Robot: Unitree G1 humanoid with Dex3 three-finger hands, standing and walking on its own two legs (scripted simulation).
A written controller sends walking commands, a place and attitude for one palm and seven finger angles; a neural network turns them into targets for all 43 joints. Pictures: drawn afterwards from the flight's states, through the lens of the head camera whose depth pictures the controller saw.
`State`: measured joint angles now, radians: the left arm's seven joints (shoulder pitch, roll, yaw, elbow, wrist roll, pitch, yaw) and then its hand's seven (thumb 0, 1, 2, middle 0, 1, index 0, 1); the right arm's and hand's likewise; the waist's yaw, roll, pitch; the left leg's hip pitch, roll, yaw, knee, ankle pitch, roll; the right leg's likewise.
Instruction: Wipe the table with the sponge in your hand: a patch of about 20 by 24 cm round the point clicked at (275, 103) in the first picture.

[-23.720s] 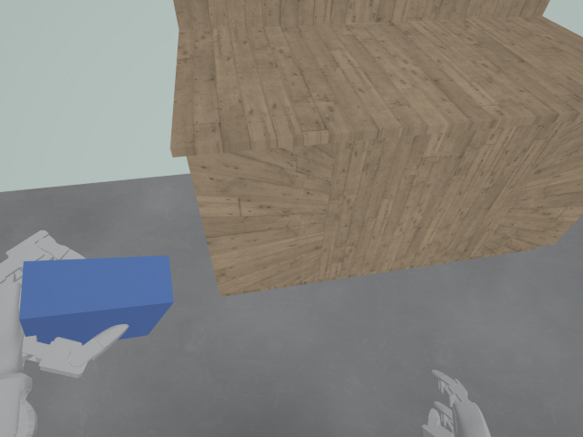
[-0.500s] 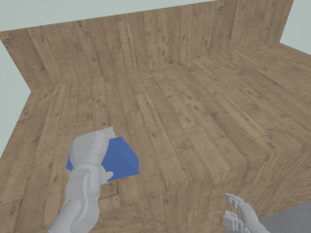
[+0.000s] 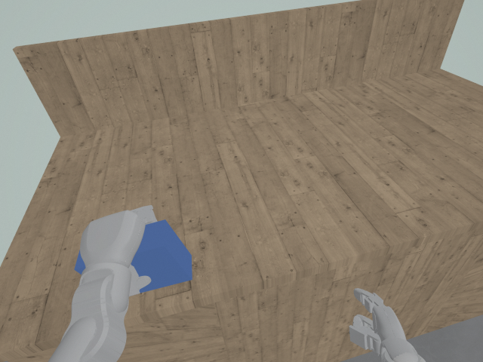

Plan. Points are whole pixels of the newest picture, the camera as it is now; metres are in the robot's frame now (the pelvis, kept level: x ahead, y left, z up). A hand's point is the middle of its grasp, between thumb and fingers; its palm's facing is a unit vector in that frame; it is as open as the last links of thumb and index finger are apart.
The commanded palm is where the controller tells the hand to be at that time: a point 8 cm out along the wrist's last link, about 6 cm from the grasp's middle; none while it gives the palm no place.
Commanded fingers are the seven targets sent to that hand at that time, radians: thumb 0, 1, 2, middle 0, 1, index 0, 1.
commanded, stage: wipe forward along the middle lane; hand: left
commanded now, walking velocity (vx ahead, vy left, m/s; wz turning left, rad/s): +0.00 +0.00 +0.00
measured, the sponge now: (144, 266) +0.24 +0.21 +0.06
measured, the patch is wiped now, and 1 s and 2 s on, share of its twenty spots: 1.00 1.00 1.00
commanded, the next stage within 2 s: slide back across to the first lane in 1.64 s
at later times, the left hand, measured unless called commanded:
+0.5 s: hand (133, 240) +0.27 +0.24 +0.09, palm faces +0.05 -0.06 -1.00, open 9.2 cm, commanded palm +0.26 +0.23 +0.13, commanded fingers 0.00 0.10 1.30 -1.20 -1.60 -1.20 -1.60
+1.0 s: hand (135, 220) +0.32 +0.26 +0.09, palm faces +0.01 -0.03 -1.00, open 9.2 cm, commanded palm +0.30 +0.26 +0.11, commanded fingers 0.00 0.10 1.30 -1.20 -1.60 -1.20 -1.60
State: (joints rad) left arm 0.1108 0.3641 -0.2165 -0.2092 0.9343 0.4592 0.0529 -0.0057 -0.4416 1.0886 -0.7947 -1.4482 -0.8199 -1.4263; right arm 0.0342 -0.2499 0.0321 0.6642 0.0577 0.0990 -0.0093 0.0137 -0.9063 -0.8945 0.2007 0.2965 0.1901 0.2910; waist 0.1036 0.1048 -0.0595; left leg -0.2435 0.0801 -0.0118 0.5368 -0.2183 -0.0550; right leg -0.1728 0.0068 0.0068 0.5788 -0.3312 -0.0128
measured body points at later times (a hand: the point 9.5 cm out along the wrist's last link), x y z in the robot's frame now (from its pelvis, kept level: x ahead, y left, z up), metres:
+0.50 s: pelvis -0.01 +0.00 +0.00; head -0.05 -0.05 +0.45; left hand +0.27 +0.24 +0.15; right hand +0.24 -0.20 -0.08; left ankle +0.05 +0.17 -0.73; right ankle -0.01 -0.11 -0.73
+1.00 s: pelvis -0.01 -0.01 +0.00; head -0.03 -0.05 +0.44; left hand +0.31 +0.25 +0.15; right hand +0.20 -0.24 -0.10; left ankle +0.05 +0.17 -0.73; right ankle -0.01 -0.11 -0.73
